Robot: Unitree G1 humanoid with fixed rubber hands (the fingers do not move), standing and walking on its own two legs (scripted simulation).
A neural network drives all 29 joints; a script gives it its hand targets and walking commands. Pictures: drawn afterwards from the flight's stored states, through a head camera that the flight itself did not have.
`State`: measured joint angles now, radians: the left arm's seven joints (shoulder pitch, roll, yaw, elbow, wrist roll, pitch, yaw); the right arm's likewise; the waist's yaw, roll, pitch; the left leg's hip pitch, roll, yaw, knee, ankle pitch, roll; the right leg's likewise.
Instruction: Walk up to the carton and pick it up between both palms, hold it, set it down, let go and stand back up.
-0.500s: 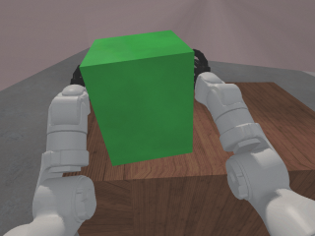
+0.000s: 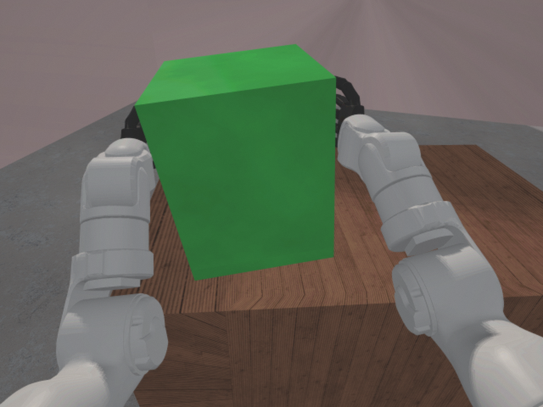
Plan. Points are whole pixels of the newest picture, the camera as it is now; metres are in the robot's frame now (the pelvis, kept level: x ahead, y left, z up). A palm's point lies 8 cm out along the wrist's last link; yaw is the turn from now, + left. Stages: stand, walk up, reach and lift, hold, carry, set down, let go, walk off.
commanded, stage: hold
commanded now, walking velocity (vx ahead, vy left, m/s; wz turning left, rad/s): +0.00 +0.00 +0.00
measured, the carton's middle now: (247, 157) +0.39 +0.00 +0.26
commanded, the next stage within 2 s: none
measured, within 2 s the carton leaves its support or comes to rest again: neither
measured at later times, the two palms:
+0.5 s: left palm (136, 154) +0.37 +0.15 +0.28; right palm (350, 131) +0.37 -0.14 +0.31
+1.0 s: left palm (137, 156) +0.37 +0.15 +0.28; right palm (350, 133) +0.37 -0.14 +0.30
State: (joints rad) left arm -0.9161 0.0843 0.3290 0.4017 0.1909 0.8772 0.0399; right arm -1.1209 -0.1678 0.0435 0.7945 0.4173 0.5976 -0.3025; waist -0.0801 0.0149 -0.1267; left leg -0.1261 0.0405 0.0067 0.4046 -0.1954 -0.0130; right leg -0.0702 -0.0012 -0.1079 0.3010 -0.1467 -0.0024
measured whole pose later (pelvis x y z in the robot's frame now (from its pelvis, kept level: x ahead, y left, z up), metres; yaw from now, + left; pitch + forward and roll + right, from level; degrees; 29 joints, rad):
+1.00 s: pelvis +0.00 +0.00 +0.00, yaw +0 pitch -5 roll -1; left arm -0.89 0.08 0.33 0.38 0.21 0.89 0.03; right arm -1.10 -0.15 0.02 0.78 0.41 0.62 -0.31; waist -0.09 0.00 -0.13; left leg -0.11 0.04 0.01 0.41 -0.20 -0.02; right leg -0.06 0.00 -0.10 0.31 -0.16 0.00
